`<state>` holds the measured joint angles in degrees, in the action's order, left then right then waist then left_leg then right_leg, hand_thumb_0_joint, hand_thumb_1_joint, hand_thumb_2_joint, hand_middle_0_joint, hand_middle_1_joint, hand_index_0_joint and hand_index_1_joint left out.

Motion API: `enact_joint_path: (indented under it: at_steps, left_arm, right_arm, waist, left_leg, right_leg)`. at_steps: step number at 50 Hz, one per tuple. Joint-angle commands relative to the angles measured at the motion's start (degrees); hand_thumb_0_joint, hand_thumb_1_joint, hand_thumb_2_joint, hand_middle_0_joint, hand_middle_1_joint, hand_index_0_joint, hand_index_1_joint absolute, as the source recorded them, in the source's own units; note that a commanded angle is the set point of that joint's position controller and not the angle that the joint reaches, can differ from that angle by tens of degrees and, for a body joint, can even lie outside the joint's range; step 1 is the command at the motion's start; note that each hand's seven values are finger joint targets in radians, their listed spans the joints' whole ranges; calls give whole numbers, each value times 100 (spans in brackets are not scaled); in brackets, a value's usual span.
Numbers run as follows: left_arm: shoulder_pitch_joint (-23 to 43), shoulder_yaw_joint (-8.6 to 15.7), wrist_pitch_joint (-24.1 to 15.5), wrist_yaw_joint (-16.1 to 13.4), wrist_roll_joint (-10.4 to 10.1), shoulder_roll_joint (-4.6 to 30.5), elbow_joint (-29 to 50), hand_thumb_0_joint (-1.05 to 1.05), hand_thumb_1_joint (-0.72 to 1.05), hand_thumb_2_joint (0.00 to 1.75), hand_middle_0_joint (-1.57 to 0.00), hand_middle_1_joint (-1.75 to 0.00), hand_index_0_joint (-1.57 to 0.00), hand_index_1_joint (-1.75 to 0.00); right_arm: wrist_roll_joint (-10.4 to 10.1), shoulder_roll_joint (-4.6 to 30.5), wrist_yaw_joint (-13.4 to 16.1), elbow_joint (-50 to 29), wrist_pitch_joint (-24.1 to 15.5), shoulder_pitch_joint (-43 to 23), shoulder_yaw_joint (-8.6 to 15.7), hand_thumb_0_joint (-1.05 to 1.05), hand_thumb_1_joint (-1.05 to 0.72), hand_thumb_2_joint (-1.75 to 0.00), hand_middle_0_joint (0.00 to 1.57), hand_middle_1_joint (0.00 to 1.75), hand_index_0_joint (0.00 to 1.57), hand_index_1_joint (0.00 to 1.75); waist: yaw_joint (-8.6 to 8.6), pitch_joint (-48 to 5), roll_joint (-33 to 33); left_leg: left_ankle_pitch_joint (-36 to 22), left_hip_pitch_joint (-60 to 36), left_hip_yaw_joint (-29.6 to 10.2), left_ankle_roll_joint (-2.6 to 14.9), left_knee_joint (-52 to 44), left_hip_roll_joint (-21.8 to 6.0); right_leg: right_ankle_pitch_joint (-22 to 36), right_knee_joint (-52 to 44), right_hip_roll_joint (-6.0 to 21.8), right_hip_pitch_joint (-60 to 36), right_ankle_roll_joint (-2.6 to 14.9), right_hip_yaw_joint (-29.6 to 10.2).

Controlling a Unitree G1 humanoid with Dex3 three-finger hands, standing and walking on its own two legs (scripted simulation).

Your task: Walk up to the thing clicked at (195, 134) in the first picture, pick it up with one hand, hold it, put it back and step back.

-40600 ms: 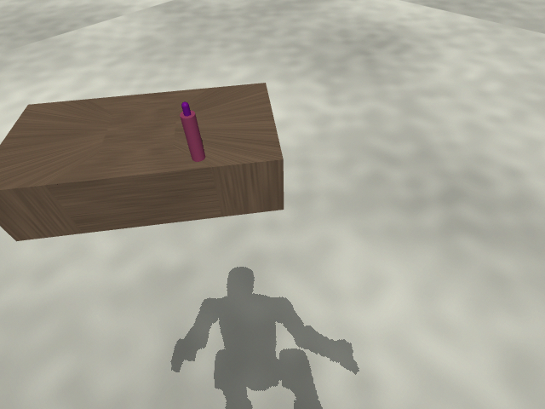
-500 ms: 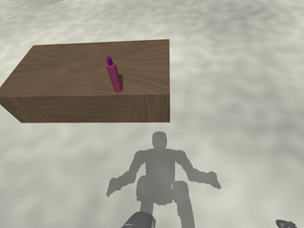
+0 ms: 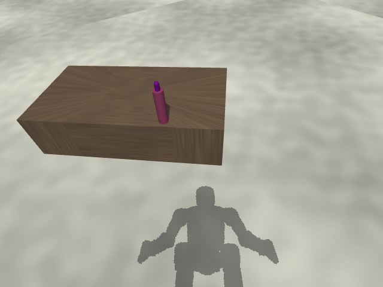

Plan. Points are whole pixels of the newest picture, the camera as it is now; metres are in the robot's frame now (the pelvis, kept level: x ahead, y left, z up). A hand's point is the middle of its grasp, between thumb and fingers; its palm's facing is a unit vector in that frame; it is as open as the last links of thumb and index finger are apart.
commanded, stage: step back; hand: left
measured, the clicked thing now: (160, 102) +1.06 +0.26 -0.30
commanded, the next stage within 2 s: stand in 0.52 s
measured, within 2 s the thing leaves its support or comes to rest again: neither
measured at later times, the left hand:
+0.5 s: hand out of the picture +0.15 +0.27 -0.14, palm faces -0.01 -0.93 -0.37, open 7.4 cm
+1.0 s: hand out of the picture +0.11 +0.25 -0.14, palm faces -0.06 -0.94 -0.34, open 7.4 cm
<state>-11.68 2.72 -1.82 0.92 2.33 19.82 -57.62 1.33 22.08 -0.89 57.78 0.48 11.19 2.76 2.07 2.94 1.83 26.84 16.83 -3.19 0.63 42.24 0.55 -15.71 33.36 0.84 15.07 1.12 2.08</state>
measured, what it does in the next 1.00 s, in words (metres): stands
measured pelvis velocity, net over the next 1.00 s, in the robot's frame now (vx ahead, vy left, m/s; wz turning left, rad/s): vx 0.01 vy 0.01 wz -0.03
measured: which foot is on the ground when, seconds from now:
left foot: down 0.00-1.00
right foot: down 0.00-1.00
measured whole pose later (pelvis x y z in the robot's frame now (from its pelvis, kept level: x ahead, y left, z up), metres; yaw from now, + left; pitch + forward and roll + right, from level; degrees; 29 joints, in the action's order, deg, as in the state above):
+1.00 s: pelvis +0.01 +0.01 +0.02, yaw -2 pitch -3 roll +0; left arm -4.7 -0.5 -1.1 0.4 0.7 19.7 -65.4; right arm 0.2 19.9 -0.7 65.9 -0.3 4.4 0.8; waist -0.1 3.7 -0.1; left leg 9.5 4.3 0.3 -0.8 17.1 -0.7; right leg -8.6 18.3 0.6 6.6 -0.4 -0.3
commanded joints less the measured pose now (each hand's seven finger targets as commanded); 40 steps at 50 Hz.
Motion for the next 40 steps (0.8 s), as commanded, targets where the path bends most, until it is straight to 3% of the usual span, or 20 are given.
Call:
enact_joint_path:
  at_steps: [1, 2, 3, 4, 5, 6, 8, 9, 12, 16, 21, 25, 26, 28, 31, 40]
  left_arm:
    - [800, 358, -84, -97, -39, 1659, 554, 0, 90, 90, -20, -30, -20, -30]
    - [746, 275, -51, -84, -42, 1489, 543, 0, 90, 90, -20, -30, -20, -30]
    - [646, 192, -47, -74, -76, 1280, 541, 0, 90, 90, -20, -30, -20, -30]
    - [626, 123, -30, -54, -188, 1038, 496, 0, 90, 90, -20, -30, -20, -30]
    - [673, 193, -9, -79, -195, 1263, 387, 0, 90, 90, -20, -30, -20, -30]
    - [584, 193, -35, -84, -169, 1271, 335, 0, 90, 90, -20, -30, -20, -30]
    - [578, 176, -113, -92, -167, 1218, 210, 0, 90, 90, -20, -30, -20, -30]
    - [479, 188, -146, -109, -179, 1310, 178, 0, 90, 90, -20, -30, -20, -30]
    - [580, 198, -139, -137, -197, 1449, 115, 0, 90, 90, -20, -30, -20, -30]
    - [667, 147, -99, -164, -198, 1385, 44, 0, 90, 90, -20, -30, -20, -30]
    - [842, 146, -92, -180, -168, 1419, 6, 0, 90, 90, -20, -30, -20, -30]
    - [931, 150, -99, -192, -159, 1397, -12, 0, 90, 90, -20, -30, -20, -30]
    - [989, 12, -64, -175, -230, 1162, -117, 0, 90, 90, -20, -30, -20, -30]
    - [1003, -3, -42, -177, -262, 1159, -129, 0, 90, 90, -20, -30, -20, -30]
    - [993, -14, -20, -179, -233, 1180, -196, 0, 90, 90, -20, -30, -20, -30]
    - [1092, -42, -48, -152, -187, 1245, -335, 0, 90, 90, -20, -30, -20, -30]
  right_arm:
    - [40, 880, 41, -152, -213, 244, 269, 0, -90, -90, 20, 30, 20, 30]
    - [89, 904, 74, -105, -234, 235, 307, 0, -90, -90, 20, 30, 20, 30]
    - [122, 1013, 104, -107, -264, 199, 349, 0, -90, -90, 20, 30, 20, 30]
    - [128, 1244, 119, -195, -307, -126, 328, 0, -90, -90, 20, 30, 20, 30]
    - [86, 1409, 100, -250, -298, -444, 337, 0, -90, -90, 20, 30, 20, 30]
    - [83, 1353, 84, -283, -294, -637, 305, 0, -90, -90, 20, 30, 20, 30]
    - [51, 1138, 84, -223, -293, -698, 209, 0, -90, -90, 20, 30, 20, 30]
    - [41, 1112, 99, -203, -300, -666, 196, 0, -90, -90, 20, 30, 20, 30]
    - [-7, 1017, 144, -100, -282, -505, 185, 0, -90, -90, 20, 30, 20, 30]
    - [-32, 1009, 152, -49, -248, -698, 194, 0, -90, -90, 20, 30, 20, 30]
    - [-16, 978, 147, 33, -222, -800, 200, 0, -90, -90, 20, 30, 20, 30]
    - [-22, 934, 135, 72, -215, -864, 184, 0, -90, -90, 20, 30, 20, 30]
    - [-110, 945, 143, 74, -238, -905, 119, 0, -90, -90, 20, 30, 20, 30]
    - [-112, 1030, 145, 157, -264, -936, 114, 0, -90, -90, 20, 30, 20, 30]
    - [-118, 987, 148, 212, -267, -1012, 93, 0, -90, -90, 20, 30, 20, 30]
    - [-107, 942, 110, 334, -233, -1113, 36, 0, -90, -90, 20, 30, 20, 30]
  waist:
    - [-310, -166, -986]
    - [-360, -219, -842]
    - [-333, -310, -401]
    - [-218, -283, 440]
    - [-110, -66, 404]
    - [-35, -20, 265]
    - [14, -128, 346]
    - [6, -348, 386]
    - [-118, -569, 148]
    - [-90, -566, -39]
    - [-144, -555, -282]
    - [-144, -691, -345]
    - [-232, -603, -329]
    - [-189, -685, -171]
    - [-173, -804, -138]
    - [-221, -530, -164]
  left_leg:
    - [-535, -555, 283, -6, -1287, -48]
    - [-791, -968, 167, 43, -1745, -67]
    - [-854, -1248, -404, 114, -2121, -457]
    - [-188, -813, -1610, 430, -2622, -1203]
    - [358, -151, -1740, 760, -2736, -1536]
    - [-56, -55, -1505, 784, -2571, -1498]
    - [-1569, -115, -814, 426, -2179, -1063]
    - [-2324, -224, -496, 272, -1912, -867]
    - [-2777, -452, -225, 122, -1678, -633]
    - [-2743, -634, -247, 222, -1682, -716]
    - [-2521, -665, -101, 200, -1712, -666]
    - [-2944, -837, -15, 179, -1700, -673]
    - [-3426, -1102, -236, 144, -2042, -770]
    - [-3850, -1254, -233, 101, -2137, -830]
    - [-3978, -1454, -194, 67, -2294, -870]
    - [-2577, -1299, -135, -7, -2725, -792]
  right_leg:
    - [-1073, -1329, 1110, 390, 643, -1327]
    - [-663, -1005, 961, 633, 488, -1098]
    - [-234, -559, 740, 799, 313, -843]
    - [-550, -4, 188, 816, 28, -419]
    - [-924, 160, 44, 373, 2, -193]
    - [-819, 16, 65, 103, 17, -228]
    - [158, -645, 190, -476, 82, -426]
    - [910, -714, 325, -777, 116, -540]
    - [1748, -584, 541, -946, 211, -711]
    - [1704, -669, 530, -823, 184, -647]
    - [1800, -787, 603, -861, 199, -738]
    - [2138, -771, 603, -992, 153, -697]
    - [2547, -937, 640, -808, 103, -756]
    - [2625, -989, 617, -1045, 55, -692]
    - [2611, -1139, 610, -1221, 24, -639]
    - [1587, -1710, 634, -1078, -39, -742]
